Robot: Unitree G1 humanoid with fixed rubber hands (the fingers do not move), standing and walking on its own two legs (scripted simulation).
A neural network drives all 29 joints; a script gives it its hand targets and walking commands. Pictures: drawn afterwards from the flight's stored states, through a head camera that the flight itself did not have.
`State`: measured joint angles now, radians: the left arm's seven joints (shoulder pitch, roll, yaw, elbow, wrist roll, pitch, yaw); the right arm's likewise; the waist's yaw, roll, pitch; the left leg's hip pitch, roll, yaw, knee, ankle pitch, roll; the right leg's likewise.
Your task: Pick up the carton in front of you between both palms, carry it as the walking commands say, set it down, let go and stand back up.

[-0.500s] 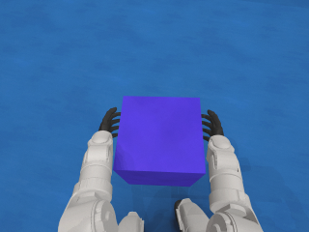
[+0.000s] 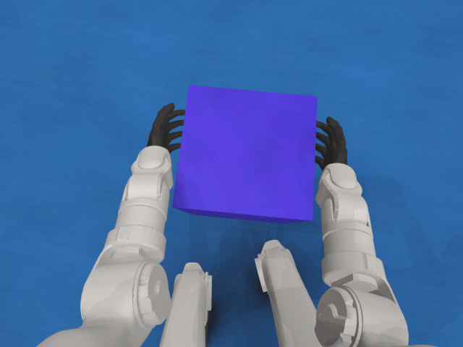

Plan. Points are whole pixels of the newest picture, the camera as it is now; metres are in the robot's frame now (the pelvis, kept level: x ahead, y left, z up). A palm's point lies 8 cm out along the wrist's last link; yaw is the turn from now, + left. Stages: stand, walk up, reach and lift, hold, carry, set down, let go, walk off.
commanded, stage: set down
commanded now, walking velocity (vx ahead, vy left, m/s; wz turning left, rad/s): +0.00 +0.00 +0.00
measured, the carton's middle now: (243, 166) +0.42 -0.07 -0.15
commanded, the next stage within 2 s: none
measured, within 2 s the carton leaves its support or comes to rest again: rests again in 1.62 s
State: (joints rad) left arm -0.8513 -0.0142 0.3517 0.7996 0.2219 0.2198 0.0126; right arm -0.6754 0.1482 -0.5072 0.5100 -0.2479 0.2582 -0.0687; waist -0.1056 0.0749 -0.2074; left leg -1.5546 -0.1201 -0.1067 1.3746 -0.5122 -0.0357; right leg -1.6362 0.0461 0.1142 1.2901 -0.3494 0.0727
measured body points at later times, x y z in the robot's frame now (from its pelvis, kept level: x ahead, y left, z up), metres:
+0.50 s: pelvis -0.03 +0.00 -0.12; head +0.28 -0.02 +0.22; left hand +0.50 +0.04 -0.24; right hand +0.41 -0.25 -0.24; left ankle +0.05 +0.13 -0.58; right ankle +0.11 -0.14 -0.58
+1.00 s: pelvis -0.05 +0.00 -0.20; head +0.32 -0.02 +0.06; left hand +0.53 +0.02 -0.37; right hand +0.42 -0.27 -0.37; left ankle +0.05 +0.12 -0.58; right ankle +0.10 -0.14 -0.58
